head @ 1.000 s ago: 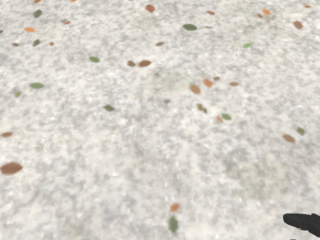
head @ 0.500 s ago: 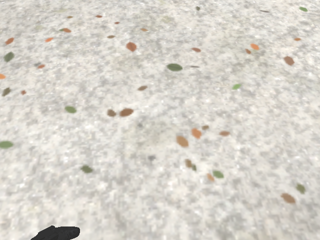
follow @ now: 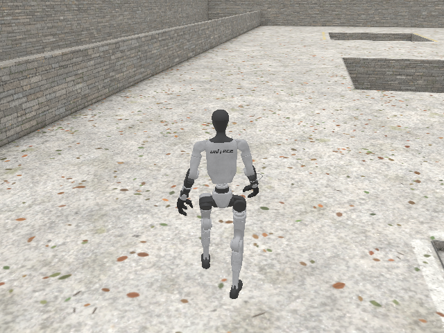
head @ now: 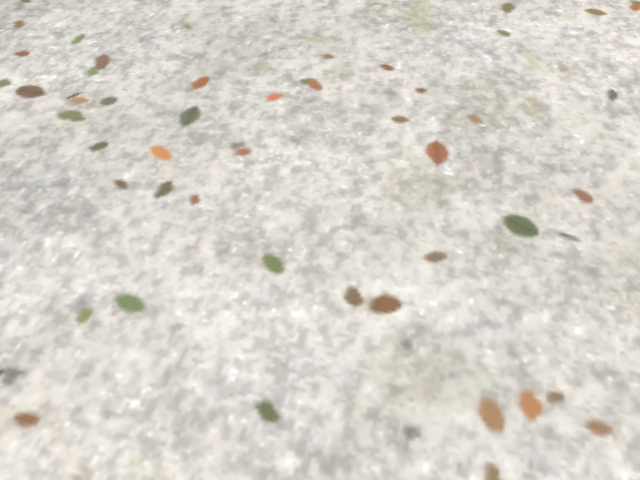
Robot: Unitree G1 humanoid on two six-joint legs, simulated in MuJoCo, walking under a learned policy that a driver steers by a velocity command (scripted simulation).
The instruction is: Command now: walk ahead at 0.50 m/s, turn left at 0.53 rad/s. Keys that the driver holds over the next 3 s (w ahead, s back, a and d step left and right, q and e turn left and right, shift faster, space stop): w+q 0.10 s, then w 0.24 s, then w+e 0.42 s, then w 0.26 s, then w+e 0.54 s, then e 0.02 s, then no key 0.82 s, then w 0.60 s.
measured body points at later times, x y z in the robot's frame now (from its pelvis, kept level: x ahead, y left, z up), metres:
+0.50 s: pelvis +0.29 +0.03 +0.01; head +0.32 +0.04 +0.46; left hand +0.45 +0.29 -0.10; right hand +0.38 -0.25 -0.11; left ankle +0.16 +0.11 -0.73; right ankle +0.50 -0.09 -0.69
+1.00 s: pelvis +0.59 +0.01 +0.01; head +0.62 +0.00 +0.46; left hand +0.66 +0.29 -0.10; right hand +0.78 -0.25 -0.08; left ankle +0.79 +0.16 -0.69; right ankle +0.50 -0.07 -0.73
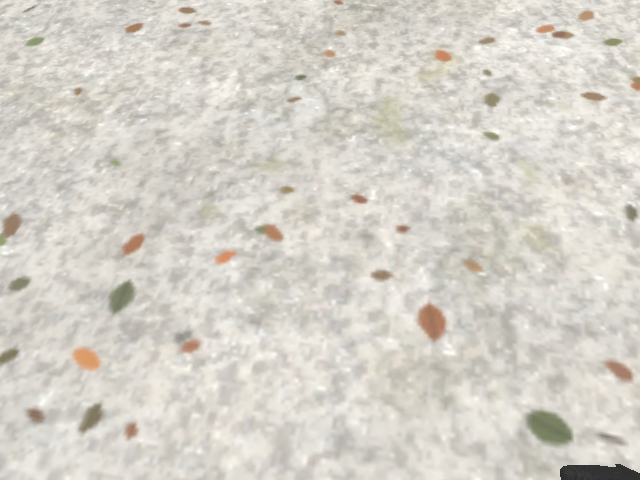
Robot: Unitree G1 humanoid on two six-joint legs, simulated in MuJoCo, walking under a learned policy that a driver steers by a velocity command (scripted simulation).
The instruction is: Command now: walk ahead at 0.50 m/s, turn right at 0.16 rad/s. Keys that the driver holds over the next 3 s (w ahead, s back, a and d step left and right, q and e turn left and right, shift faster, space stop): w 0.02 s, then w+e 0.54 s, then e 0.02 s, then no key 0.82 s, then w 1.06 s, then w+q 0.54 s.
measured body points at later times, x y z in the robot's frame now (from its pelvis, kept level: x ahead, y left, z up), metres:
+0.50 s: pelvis +0.28 +0.03 +0.00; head +0.30 +0.02 +0.44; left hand +0.51 +0.23 -0.10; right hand +0.25 -0.26 -0.13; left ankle +0.20 +0.14 -0.74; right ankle +0.42 -0.16 -0.69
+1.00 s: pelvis +0.47 -0.06 +0.00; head +0.49 -0.08 +0.45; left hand +0.69 +0.14 -0.11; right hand +0.49 -0.36 -0.12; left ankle +0.60 +0.06 -0.72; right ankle +0.45 -0.14 -0.74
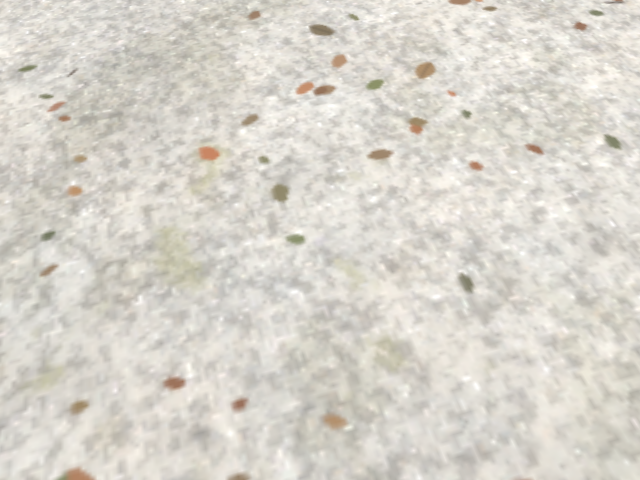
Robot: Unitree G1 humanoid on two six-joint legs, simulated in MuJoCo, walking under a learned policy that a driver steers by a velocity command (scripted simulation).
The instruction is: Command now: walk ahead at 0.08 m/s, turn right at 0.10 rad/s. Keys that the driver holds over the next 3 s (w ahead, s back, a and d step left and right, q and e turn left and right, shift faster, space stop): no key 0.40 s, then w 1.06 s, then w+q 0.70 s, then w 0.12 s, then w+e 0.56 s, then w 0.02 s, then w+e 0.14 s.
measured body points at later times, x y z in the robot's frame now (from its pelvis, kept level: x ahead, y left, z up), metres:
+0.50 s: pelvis +0.06 +0.04 -0.01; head +0.06 +0.04 +0.44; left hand +0.12 +0.31 -0.14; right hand +0.17 -0.22 -0.14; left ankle +0.07 +0.16 -0.74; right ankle +0.01 -0.08 -0.74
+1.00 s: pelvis +0.21 +0.04 -0.01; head +0.25 +0.04 +0.43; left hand +0.09 +0.28 -0.14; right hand +0.47 -0.17 -0.10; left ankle +0.39 +0.16 -0.72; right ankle +0.02 -0.08 -0.74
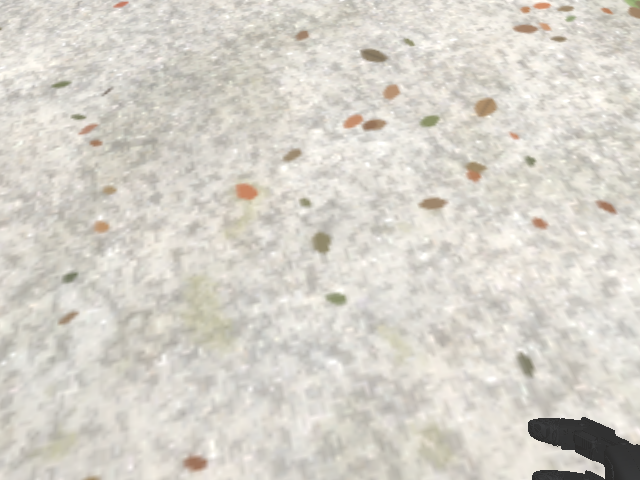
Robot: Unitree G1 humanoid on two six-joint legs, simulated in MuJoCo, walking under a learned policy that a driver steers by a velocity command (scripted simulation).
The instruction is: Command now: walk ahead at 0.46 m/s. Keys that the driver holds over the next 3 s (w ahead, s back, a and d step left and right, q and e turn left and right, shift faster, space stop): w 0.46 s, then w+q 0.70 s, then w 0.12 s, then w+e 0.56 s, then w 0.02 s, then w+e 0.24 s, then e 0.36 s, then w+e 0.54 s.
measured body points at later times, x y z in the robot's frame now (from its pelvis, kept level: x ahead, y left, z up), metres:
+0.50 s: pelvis +0.25 +0.01 +0.02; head +0.27 +0.01 +0.47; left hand +0.44 +0.27 -0.08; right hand +0.24 -0.26 -0.13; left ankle +0.18 +0.12 -0.73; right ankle +0.44 -0.15 -0.68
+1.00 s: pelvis +0.52 -0.02 +0.01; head +0.54 -0.01 +0.46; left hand +0.46 +0.25 -0.13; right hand +0.75 -0.23 -0.09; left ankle +0.65 +0.17 -0.67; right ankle +0.45 -0.14 -0.73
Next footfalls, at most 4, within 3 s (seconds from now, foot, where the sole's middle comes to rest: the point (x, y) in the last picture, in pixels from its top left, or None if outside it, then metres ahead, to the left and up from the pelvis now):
0.06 left None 0.22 0.12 -0.76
0.60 right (437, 471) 0.49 -0.14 -0.76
1.14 left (298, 353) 0.73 0.17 -0.76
1.70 right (339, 227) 1.10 0.10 -0.76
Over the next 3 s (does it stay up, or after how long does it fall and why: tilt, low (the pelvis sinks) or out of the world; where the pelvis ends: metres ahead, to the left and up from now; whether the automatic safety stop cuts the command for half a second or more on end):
stays up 1.44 0.16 0.01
